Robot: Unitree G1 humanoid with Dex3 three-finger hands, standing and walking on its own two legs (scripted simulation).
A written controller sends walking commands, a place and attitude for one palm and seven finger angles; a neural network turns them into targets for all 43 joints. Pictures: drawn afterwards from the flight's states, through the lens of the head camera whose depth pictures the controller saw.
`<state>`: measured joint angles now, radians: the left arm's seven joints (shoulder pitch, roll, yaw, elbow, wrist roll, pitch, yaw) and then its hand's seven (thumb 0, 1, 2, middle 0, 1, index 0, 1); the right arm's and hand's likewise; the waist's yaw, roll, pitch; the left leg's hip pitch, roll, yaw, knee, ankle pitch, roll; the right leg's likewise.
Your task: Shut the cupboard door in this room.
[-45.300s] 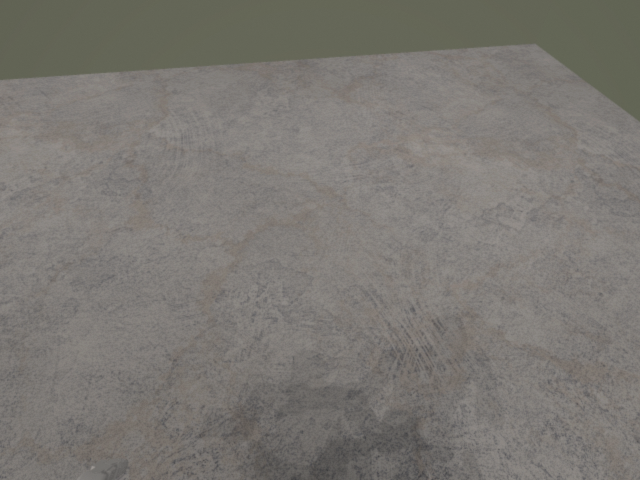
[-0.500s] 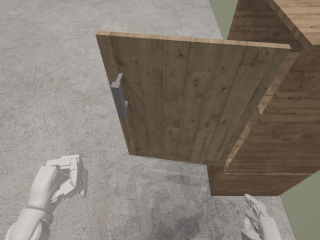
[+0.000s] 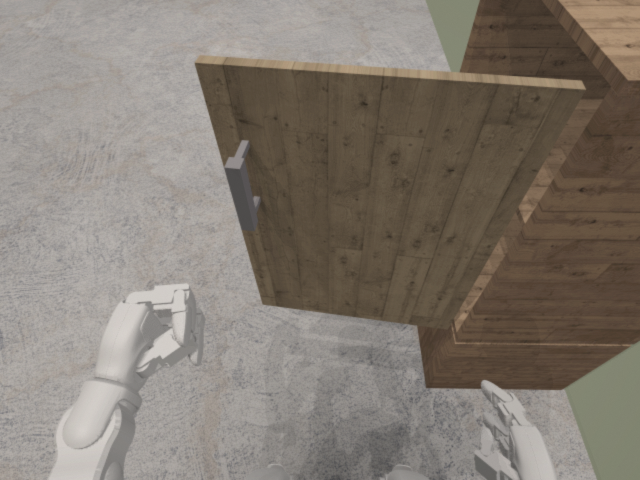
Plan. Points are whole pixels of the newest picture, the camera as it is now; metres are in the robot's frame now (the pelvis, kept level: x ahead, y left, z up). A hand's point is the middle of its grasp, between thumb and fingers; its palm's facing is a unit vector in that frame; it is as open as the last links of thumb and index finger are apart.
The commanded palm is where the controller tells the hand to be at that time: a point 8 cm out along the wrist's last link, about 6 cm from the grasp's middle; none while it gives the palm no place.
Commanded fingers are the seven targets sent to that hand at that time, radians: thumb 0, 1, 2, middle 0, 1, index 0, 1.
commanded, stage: bring the fist close to the handle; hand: left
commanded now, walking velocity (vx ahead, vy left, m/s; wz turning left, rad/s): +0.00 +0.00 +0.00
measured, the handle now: (246, 187) +0.49 +0.14 +0.07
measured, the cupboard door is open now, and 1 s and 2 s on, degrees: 82 82 75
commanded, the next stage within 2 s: push the door shut along its arc in 1.16 s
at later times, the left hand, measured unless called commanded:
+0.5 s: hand (233, 275) +0.34 +0.13 +0.08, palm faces -0.11 -0.99 -0.03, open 3.1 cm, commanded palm +0.32 +0.18 +0.08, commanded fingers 0.00 0.90 0.90 -1.30 -1.50 -1.30 -1.50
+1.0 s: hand (256, 243) +0.39 +0.11 +0.08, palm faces -0.10 -0.99 -0.02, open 3.1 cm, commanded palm +0.36 +0.17 +0.08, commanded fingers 0.00 0.90 0.90 -1.30 -1.50 -1.30 -1.50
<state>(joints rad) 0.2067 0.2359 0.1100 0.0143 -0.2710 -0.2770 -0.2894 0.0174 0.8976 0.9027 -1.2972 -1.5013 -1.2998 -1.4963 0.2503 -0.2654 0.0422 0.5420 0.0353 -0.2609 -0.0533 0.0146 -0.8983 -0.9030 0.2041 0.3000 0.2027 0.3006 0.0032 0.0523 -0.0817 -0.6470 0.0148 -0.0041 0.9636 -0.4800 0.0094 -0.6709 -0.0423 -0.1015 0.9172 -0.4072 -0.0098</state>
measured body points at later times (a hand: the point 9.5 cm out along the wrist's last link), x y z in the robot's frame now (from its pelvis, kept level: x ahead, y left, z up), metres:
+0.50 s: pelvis +0.01 +0.00 +0.01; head +0.06 -0.01 +0.46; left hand +0.34 +0.18 +0.08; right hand +0.15 -0.25 -0.09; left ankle +0.00 +0.11 -0.69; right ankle +0.03 -0.12 -0.69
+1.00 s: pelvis +0.01 -0.01 +0.01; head +0.07 -0.02 +0.46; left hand +0.39 +0.16 +0.08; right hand +0.11 -0.26 -0.10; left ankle +0.00 +0.11 -0.69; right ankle +0.03 -0.12 -0.69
